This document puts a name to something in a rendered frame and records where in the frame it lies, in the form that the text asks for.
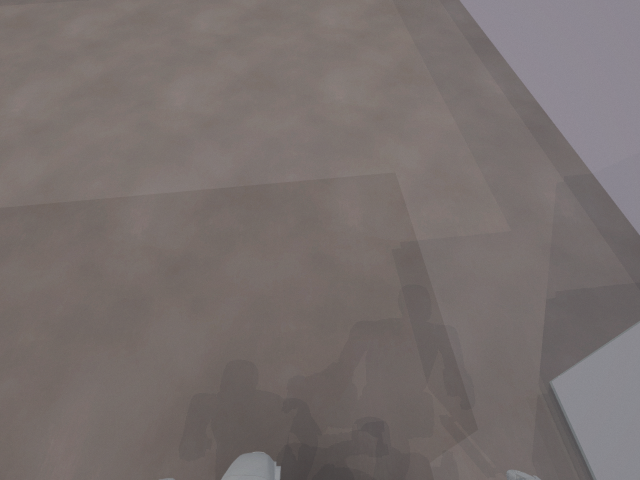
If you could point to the robot left thigh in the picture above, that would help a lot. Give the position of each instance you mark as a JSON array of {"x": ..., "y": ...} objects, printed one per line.
[{"x": 253, "y": 466}]

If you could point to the fridge door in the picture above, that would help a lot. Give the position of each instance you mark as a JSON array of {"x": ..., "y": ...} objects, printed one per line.
[{"x": 601, "y": 397}]

